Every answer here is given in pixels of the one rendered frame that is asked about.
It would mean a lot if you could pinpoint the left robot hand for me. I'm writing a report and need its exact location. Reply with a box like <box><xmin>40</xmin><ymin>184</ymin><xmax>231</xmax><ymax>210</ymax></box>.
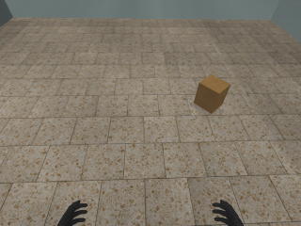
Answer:
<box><xmin>57</xmin><ymin>200</ymin><xmax>87</xmax><ymax>226</ymax></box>

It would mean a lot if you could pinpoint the right robot hand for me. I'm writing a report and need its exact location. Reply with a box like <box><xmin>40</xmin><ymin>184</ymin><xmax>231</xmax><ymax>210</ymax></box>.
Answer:
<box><xmin>212</xmin><ymin>200</ymin><xmax>244</xmax><ymax>226</ymax></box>

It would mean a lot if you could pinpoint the carton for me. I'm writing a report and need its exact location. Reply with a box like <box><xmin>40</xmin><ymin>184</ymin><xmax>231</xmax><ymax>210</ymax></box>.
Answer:
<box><xmin>194</xmin><ymin>74</ymin><xmax>231</xmax><ymax>114</ymax></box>

